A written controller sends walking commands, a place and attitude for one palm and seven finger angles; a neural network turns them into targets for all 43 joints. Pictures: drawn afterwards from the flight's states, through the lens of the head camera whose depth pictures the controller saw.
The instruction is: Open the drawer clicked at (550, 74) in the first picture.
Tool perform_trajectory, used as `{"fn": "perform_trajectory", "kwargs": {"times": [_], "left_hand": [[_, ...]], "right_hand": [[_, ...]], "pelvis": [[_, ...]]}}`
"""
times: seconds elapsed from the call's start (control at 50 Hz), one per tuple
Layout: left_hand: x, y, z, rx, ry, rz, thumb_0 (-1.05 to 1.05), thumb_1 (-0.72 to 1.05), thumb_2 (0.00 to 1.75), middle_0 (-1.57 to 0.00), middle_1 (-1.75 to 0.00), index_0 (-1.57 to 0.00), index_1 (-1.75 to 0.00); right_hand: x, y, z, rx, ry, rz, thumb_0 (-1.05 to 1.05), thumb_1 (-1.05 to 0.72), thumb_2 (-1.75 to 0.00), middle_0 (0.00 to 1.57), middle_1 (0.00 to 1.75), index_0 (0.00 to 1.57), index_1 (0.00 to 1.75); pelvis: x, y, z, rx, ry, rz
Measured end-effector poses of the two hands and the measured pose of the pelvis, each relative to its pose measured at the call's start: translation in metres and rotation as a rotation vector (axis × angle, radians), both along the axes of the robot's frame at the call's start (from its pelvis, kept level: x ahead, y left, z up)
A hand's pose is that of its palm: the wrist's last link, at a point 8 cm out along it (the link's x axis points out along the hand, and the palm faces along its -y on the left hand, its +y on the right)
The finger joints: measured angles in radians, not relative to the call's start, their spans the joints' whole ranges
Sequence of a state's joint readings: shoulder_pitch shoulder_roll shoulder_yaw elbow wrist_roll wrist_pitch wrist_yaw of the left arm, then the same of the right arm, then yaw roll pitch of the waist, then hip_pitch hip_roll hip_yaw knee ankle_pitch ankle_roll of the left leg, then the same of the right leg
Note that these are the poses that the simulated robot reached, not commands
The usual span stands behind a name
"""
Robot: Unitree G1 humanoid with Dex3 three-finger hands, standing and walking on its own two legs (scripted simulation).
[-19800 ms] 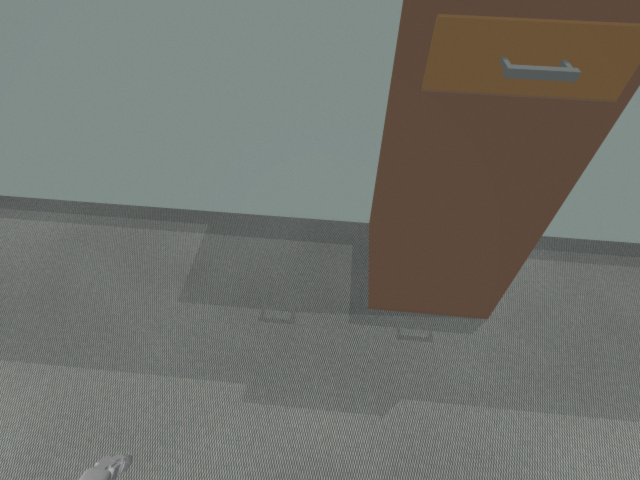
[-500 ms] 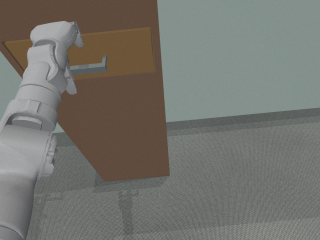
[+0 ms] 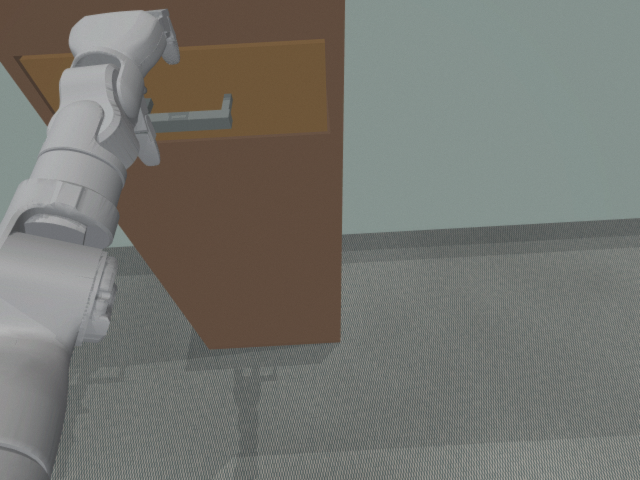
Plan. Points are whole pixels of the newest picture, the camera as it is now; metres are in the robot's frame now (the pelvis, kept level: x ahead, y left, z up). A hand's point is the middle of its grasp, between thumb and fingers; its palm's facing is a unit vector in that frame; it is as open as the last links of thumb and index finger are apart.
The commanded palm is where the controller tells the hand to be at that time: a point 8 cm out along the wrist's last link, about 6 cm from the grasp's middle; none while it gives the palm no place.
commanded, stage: move the hooked fingers above the handle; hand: left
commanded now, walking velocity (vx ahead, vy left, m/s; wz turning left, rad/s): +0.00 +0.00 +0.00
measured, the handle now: (184, 112) +0.56 +0.17 +0.16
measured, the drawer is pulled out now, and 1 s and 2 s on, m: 0.00 0.00 0.00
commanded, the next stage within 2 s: none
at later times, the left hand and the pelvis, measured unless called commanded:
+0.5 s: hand (109, 104) +0.49 +0.22 +0.22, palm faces +0.01 +0.05 -1.00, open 13.8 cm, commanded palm +0.47 +0.18 +0.27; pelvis +0.01 -0.01 +0.00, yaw +1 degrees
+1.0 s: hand (112, 123) +0.49 +0.23 +0.20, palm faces -0.13 +0.04 -0.99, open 13.8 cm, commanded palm +0.48 +0.19 +0.27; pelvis +0.00 -0.01 +0.00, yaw +1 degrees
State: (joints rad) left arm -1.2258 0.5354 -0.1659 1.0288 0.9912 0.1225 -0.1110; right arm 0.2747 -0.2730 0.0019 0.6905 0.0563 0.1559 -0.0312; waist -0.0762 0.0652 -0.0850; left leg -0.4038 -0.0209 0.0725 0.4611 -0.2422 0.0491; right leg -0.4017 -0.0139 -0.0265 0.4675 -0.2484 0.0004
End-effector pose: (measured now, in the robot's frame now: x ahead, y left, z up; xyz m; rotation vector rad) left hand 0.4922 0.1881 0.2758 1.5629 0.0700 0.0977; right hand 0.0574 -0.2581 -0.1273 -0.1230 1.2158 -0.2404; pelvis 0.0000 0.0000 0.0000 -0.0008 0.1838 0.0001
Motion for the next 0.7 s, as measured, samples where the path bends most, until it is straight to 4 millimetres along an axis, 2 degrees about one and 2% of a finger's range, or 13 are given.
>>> {"fn": "perform_trajectory", "kwargs": {"times": [0.08,0.16,0.22,0.26,0.32,0.4,0.44,0.48,0.54,0.62,0.7], "left_hand": [[-0.001,-0.006,-0.015,0.004,0.091,-0.048,0.00,-0.49,0.31,-0.32,-1.20,-0.33,-1.23],[-0.005,-0.022,-0.035,-0.018,0.112,-0.182,0.00,-0.49,0.31,-0.32,-1.20,-0.32,-1.22],[-0.011,-0.033,-0.037,-0.023,0.044,-0.274,0.00,-0.49,0.31,-0.32,-1.20,-0.33,-1.21],[-0.014,-0.033,-0.031,-0.036,-0.021,-0.286,0.00,-0.49,0.31,-0.33,-1.20,-0.33,-1.21],[-0.013,-0.019,-0.015,-0.046,-0.111,-0.204,0.01,-0.49,0.31,-0.33,-1.20,-0.33,-1.21],[-0.013,0.015,0.005,-0.003,-0.136,0.011,0.01,-0.49,0.31,-0.32,-1.20,-0.33,-1.21],[-0.017,0.026,0.008,0.033,-0.094,0.100,0.00,-0.49,0.31,-0.32,-1.20,-0.32,-1.20],[-0.023,0.027,0.005,0.051,-0.031,0.132,0.00,-0.49,0.31,-0.32,-1.20,-0.32,-1.20],[-0.031,0.011,-0.012,0.037,0.082,0.063,0.00,-0.49,0.31,-0.32,-1.20,-0.32,-1.20],[-0.038,-0.032,-0.039,-0.016,0.171,-0.174,0.00,-0.49,0.31,-0.32,-1.20,-0.32,-1.20],[-0.038,-0.051,-0.025,-0.023,0.032,-0.319,0.00,-0.49,0.31,-0.32,-1.22,-0.33,-1.21]], "right_hand": [[-0.006,0.005,-0.001,0.008,0.021,-0.016,0.00,-0.91,-0.90,0.20,0.30,0.20,0.30],[-0.006,0.005,0.001,-0.003,0.020,-0.017,0.00,-0.90,-0.90,0.20,0.30,0.20,0.30],[-0.003,0.004,0.001,-0.008,0.010,-0.008,0.00,-0.90,-0.90,0.20,0.30,0.20,0.30],[0.001,0.003,0.000,-0.004,0.005,0.001,0.00,-0.90,-0.90,0.20,0.30,0.20,0.30],[0.008,0.004,-0.002,0.011,-0.003,0.015,0.00,-0.91,-0.90,0.20,0.30,0.20,0.30],[0.019,0.003,-0.004,0.036,-0.018,0.033,0.00,-0.91,-0.90,0.20,0.30,0.20,0.30],[0.026,0.003,-0.004,0.046,-0.025,0.041,0.00,-0.91,-0.90,0.20,0.30,0.20,0.30],[0.033,0.001,-0.003,0.047,-0.033,0.053,0.00,-0.91,-0.90,0.20,0.30,0.20,0.30],[0.046,-0.004,0.002,0.026,-0.058,0.076,0.01,-0.91,-0.90,0.20,0.30,0.20,0.30],[0.063,-0.010,0.013,-0.023,-0.126,0.091,0.01,-0.91,-0.90,0.20,0.30,0.20,0.30],[0.070,-0.013,0.019,-0.056,-0.190,0.085,0.00,-0.91,-0.90,0.20,0.30,0.20,0.30]], "pelvis": [[0.004,0.000,0.000,0.000,-0.012,0.002],[0.005,0.001,0.000,0.000,-0.017,-0.002],[0.007,0.002,-0.001,0.000,-0.016,-0.006],[0.008,0.002,-0.001,-0.001,-0.016,-0.008],[0.007,0.001,0.000,0.000,-0.015,-0.011],[0.006,-0.003,0.000,0.002,-0.010,-0.008],[0.006,-0.005,0.000,0.003,-0.012,0.001],[0.006,-0.006,0.001,0.003,-0.022,0.014],[0.005,-0.008,0.001,0.004,-0.041,0.035],[0.001,-0.010,0.000,0.006,-0.062,0.044],[-0.001,-0.010,-0.001,0.005,-0.058,0.030]]}}
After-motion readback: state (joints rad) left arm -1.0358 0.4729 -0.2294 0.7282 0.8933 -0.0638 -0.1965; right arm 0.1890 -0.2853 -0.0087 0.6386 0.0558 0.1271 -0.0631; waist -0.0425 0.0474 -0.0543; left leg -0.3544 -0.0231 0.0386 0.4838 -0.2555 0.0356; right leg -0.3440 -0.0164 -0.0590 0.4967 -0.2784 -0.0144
